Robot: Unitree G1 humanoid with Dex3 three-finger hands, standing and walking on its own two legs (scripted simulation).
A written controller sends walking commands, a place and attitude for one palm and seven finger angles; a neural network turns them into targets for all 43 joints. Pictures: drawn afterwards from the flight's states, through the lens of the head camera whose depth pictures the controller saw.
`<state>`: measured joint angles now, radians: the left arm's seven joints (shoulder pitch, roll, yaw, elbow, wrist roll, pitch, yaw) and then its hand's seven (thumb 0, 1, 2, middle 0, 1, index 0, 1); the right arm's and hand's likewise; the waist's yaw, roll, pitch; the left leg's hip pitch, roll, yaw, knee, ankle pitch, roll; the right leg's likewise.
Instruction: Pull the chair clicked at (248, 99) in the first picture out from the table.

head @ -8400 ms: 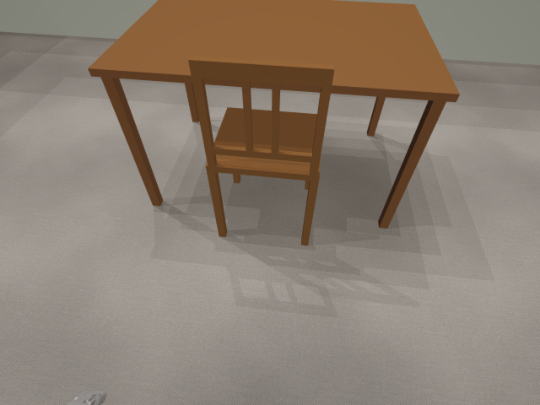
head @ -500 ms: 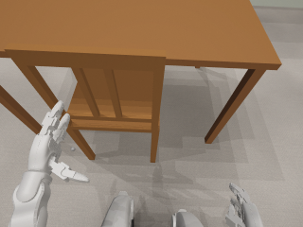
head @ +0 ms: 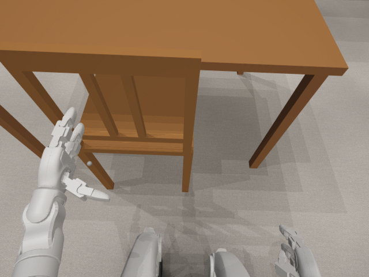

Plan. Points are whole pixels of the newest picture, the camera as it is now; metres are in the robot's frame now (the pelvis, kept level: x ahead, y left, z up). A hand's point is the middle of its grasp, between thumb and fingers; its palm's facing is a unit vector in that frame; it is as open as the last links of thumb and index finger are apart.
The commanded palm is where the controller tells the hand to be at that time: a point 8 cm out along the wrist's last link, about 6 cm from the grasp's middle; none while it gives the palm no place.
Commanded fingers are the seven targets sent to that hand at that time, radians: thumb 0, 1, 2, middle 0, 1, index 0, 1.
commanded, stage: aim the fingers beside a spindle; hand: left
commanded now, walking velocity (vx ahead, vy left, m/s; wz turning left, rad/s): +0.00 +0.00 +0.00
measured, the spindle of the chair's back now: (102, 107) +0.50 +0.25 -0.01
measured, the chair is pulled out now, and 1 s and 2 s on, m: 0.00 0.00 0.00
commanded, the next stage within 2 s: push the fingers through the gap in 1.04 s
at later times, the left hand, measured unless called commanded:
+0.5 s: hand (92, 149) +0.37 +0.23 +0.02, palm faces +0.05 -1.00 -0.05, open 16.9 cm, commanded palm +0.34 +0.27 +0.02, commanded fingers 0.00 -0.50 0.30 -0.06 -0.08 -0.06 -0.08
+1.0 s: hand (94, 149) +0.37 +0.22 +0.02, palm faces +0.05 -1.00 -0.06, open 16.9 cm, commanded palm +0.34 +0.27 +0.02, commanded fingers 0.00 -0.50 0.30 -0.06 -0.08 -0.06 -0.08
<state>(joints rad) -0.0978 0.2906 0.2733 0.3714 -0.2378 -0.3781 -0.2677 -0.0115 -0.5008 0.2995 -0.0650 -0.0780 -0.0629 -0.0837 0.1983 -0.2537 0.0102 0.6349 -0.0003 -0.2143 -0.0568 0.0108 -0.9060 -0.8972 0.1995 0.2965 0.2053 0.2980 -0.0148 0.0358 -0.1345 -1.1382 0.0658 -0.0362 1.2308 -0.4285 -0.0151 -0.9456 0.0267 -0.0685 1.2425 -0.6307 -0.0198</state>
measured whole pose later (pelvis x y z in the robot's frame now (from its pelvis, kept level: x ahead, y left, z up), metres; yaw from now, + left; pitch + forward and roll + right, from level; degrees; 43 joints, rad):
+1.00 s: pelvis +0.00 +0.00 -0.01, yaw -1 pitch +22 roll -3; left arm -0.26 0.33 0.34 0.54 -0.22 -0.41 -0.28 -0.01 -0.50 0.30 -0.07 -0.08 -0.06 -0.08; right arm 0.21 -0.25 0.00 0.65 0.00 -0.17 -0.04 0.01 -0.91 -0.90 0.20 0.30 0.21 0.30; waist -0.04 0.03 -0.14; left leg -1.23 0.07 -0.04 1.28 -0.44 -0.02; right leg -1.04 0.04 -0.06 1.29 -0.64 -0.02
